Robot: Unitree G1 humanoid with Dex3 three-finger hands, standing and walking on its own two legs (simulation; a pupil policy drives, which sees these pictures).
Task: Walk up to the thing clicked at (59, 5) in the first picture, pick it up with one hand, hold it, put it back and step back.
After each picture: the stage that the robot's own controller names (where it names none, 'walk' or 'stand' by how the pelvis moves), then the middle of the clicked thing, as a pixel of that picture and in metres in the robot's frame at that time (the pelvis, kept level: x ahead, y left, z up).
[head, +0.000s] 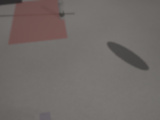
stand; (61, 10) +1.85 +0.27 -0.65
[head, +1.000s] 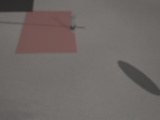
walk; (72, 23) +1.73 +0.06 -0.63
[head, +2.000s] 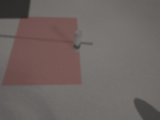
walk; (77, 41) +1.15 -0.01 -0.64
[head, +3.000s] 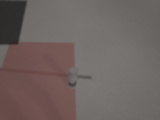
walk; (72, 78) +0.73 +0.04 -0.65
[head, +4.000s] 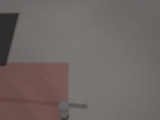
walk; (64, 111) +0.45 +0.10 -0.64
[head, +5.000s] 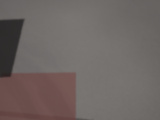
stand; out of the picture +0.31 +0.08 -0.63
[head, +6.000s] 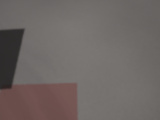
stand; out of the picture +0.25 +0.08 -0.66
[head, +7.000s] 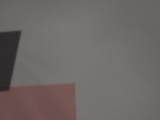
stand; out of the picture +0.25 +0.09 -0.65
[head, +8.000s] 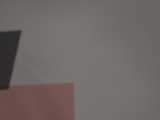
stand; out of the picture +0.27 +0.10 -0.66
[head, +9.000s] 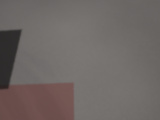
stand; out of the picture +0.26 +0.10 -0.66
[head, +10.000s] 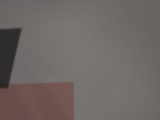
stand; out of the picture +0.26 +0.10 -0.66
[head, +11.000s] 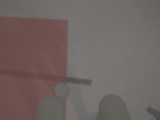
go down; (61, 93) +0.32 +0.08 -0.42
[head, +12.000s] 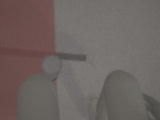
go down; (51, 71) +0.36 +0.11 -0.24
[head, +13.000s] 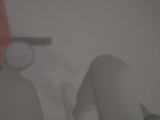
close in; (13, 62) +0.36 +0.13 -0.17
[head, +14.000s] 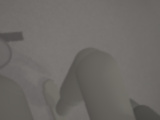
close; out of the picture +0.36 +0.15 -0.16
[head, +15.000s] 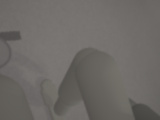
lift; out of the picture +0.36 +0.15 -0.16
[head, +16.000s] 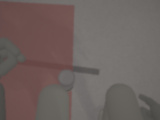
close; (66, 82) +0.35 +0.08 -0.33
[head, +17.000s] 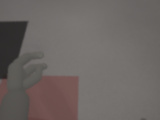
close; out of the picture +0.30 +0.07 -0.61
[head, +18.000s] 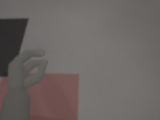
stand; out of the picture +0.30 +0.07 -0.61
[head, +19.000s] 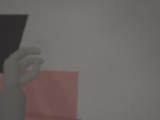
stand; out of the picture +0.29 +0.07 -0.61
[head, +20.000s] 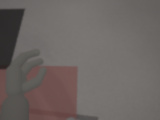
stand; out of the picture +0.30 +0.07 -0.58
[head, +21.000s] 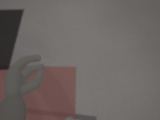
stand; out of the picture +0.30 +0.07 -0.59
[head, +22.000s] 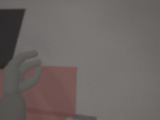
stand; out of the picture +0.30 +0.07 -0.60
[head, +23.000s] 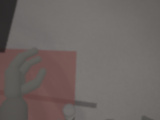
stand; (69, 114) +0.31 +0.07 -0.53
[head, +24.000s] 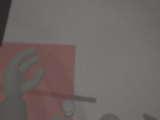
stand; (68, 109) +0.32 +0.07 -0.51
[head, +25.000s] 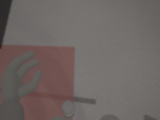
stand; (68, 110) +0.32 +0.07 -0.51
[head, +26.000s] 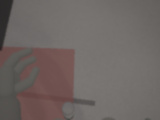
stand; (68, 112) +0.32 +0.07 -0.53
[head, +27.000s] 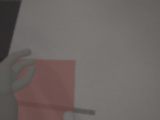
stand; out of the picture +0.31 +0.07 -0.58
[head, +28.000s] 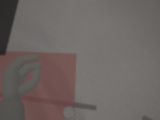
stand; (69, 116) +0.31 +0.07 -0.55
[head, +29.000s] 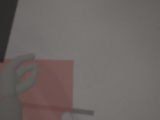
stand; out of the picture +0.30 +0.07 -0.58
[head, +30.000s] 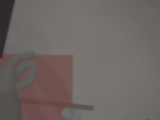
close; (67, 117) +0.31 +0.07 -0.56
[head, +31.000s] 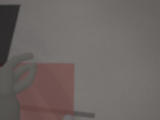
close; out of the picture +0.30 +0.07 -0.59
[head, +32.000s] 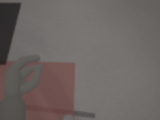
close; out of the picture +0.30 +0.07 -0.58
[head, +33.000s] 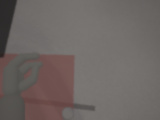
close; (68, 117) +0.31 +0.07 -0.56
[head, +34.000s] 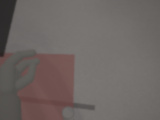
close; (68, 116) +0.31 +0.07 -0.56
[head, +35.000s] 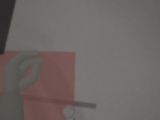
close; (69, 115) +0.31 +0.07 -0.54
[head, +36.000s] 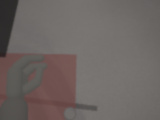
close; (70, 117) +0.30 +0.07 -0.55
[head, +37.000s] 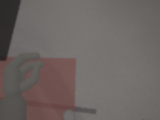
close; out of the picture +0.31 +0.07 -0.56
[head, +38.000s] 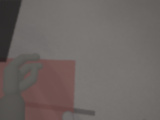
close; out of the picture +0.31 +0.07 -0.58
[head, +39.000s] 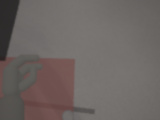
close; out of the picture +0.30 +0.07 -0.58
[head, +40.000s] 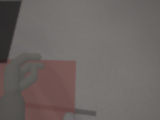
close; out of the picture +0.30 +0.07 -0.58
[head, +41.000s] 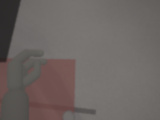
close; out of the picture +0.30 +0.08 -0.58
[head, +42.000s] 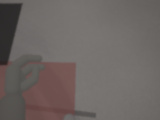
close; out of the picture +0.30 +0.07 -0.59
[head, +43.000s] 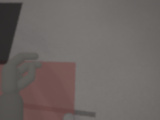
close; out of the picture +0.30 +0.07 -0.59
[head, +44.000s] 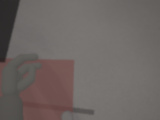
close; out of the picture +0.31 +0.08 -0.58
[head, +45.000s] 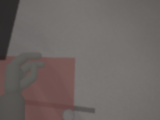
close; (69, 119) +0.31 +0.07 -0.58
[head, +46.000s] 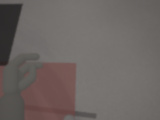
close; out of the picture +0.30 +0.07 -0.58
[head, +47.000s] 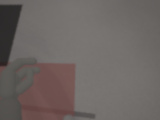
close; out of the picture +0.30 +0.07 -0.59
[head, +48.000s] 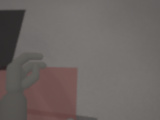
close; out of the picture +0.29 +0.07 -0.60
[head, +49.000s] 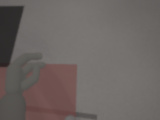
close; out of the picture +0.30 +0.07 -0.59
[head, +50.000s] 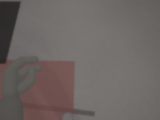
close; out of the picture +0.30 +0.07 -0.58
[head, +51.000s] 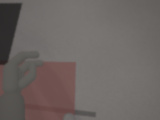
close; out of the picture +0.30 +0.07 -0.58
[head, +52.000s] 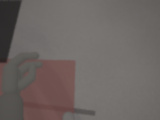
close; out of the picture +0.30 +0.07 -0.59
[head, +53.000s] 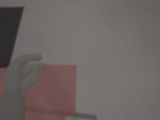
close; out of the picture +0.30 +0.07 -0.59
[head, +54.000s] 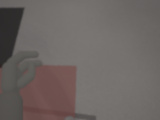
close; out of the picture +0.30 +0.07 -0.60
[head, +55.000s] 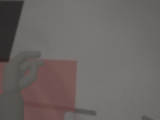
close; out of the picture +0.31 +0.07 -0.58
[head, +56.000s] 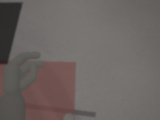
close; out of the picture +0.30 +0.07 -0.59
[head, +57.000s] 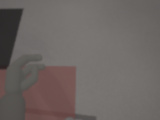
close; out of the picture +0.30 +0.07 -0.59
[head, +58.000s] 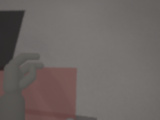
close; out of the picture +0.30 +0.07 -0.60
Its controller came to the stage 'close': yes
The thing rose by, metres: 0.00
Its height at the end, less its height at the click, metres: +0.00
